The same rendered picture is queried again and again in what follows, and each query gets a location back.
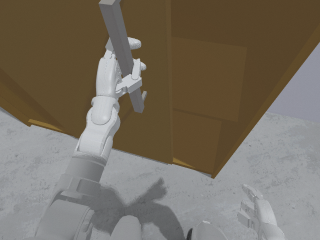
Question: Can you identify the right robot thigh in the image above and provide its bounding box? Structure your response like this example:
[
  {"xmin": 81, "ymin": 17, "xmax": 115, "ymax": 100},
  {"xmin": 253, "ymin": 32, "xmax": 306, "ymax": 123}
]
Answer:
[{"xmin": 191, "ymin": 223, "xmax": 228, "ymax": 240}]

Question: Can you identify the handle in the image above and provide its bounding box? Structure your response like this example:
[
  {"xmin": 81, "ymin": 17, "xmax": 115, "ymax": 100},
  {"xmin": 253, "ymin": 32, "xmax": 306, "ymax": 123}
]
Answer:
[{"xmin": 98, "ymin": 0, "xmax": 147, "ymax": 113}]

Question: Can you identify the left robot thigh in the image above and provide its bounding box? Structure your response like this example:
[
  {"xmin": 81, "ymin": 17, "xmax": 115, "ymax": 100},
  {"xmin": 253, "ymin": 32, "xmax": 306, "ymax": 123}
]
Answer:
[{"xmin": 109, "ymin": 216, "xmax": 143, "ymax": 240}]

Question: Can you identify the robot left forearm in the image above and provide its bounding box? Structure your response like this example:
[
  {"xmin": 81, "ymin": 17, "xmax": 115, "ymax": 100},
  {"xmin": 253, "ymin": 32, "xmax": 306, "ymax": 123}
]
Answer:
[{"xmin": 34, "ymin": 95, "xmax": 121, "ymax": 237}]

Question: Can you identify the robot right forearm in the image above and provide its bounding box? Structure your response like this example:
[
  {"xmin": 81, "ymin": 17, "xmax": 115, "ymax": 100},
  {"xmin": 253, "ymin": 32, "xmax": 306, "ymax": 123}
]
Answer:
[{"xmin": 258, "ymin": 223, "xmax": 288, "ymax": 240}]

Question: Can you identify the left robot hand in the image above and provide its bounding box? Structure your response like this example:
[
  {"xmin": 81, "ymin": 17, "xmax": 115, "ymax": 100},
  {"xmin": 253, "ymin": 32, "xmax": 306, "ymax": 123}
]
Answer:
[{"xmin": 96, "ymin": 37, "xmax": 147, "ymax": 101}]

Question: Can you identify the robot left upper arm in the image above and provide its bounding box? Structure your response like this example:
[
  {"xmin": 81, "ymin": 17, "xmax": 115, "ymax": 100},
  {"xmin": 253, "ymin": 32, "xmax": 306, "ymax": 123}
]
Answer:
[{"xmin": 21, "ymin": 199, "xmax": 95, "ymax": 240}]

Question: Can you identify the robot thigh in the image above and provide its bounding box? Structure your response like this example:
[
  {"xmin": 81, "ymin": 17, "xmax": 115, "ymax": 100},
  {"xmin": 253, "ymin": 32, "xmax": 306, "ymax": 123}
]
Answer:
[
  {"xmin": 109, "ymin": 216, "xmax": 143, "ymax": 240},
  {"xmin": 191, "ymin": 223, "xmax": 228, "ymax": 240}
]

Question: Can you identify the wardrobe door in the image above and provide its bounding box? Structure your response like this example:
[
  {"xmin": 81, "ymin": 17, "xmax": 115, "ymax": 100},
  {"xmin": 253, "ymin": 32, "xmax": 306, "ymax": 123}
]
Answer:
[
  {"xmin": 0, "ymin": 0, "xmax": 174, "ymax": 165},
  {"xmin": 0, "ymin": 68, "xmax": 64, "ymax": 128}
]

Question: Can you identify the right robot hand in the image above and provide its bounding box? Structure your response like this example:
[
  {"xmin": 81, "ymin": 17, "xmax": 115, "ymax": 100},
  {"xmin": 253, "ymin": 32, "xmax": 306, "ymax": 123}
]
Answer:
[{"xmin": 237, "ymin": 184, "xmax": 278, "ymax": 234}]

